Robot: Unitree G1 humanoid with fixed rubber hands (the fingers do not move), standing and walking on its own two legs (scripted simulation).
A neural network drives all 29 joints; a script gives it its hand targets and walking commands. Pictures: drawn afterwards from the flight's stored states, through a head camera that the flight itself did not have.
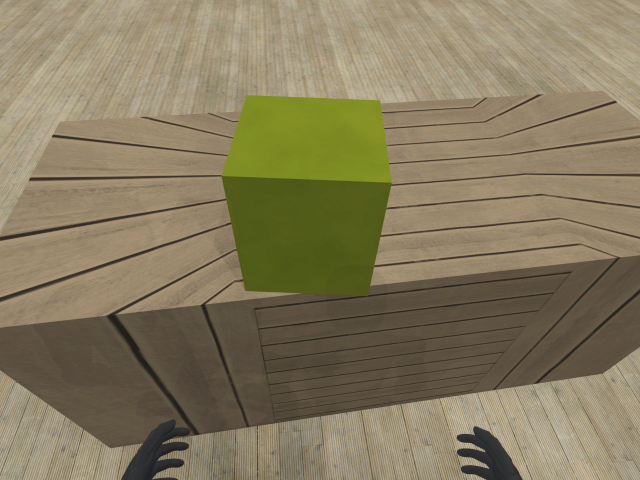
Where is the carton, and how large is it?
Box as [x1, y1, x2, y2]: [221, 95, 391, 295]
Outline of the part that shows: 247,95 221,176 245,290 367,295 391,183 379,100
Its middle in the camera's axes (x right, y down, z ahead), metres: -0.02 -0.07 +0.64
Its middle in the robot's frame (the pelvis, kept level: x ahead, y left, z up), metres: +0.54 +0.03 +0.04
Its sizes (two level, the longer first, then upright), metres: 0.210 0.200 0.250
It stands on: a pedestal, 0.67 m high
